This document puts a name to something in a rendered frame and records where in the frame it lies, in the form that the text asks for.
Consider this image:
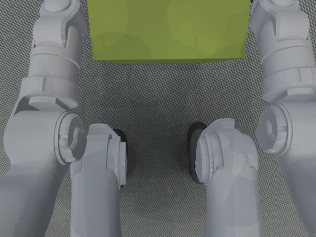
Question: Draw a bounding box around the robot right forearm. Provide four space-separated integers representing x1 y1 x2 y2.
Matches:
249 0 316 104

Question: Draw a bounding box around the robot left forearm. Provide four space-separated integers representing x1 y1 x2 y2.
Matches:
3 0 89 156

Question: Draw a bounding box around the carton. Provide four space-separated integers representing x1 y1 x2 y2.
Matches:
87 0 251 65

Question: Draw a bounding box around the left robot upper arm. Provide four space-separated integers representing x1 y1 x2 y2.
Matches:
0 110 87 237

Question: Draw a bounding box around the robot left thigh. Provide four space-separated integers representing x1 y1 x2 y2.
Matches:
70 133 127 237

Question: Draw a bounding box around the right robot foot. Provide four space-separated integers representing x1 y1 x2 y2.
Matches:
187 122 207 184

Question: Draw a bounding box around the right robot upper arm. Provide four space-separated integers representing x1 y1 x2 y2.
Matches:
255 101 316 237

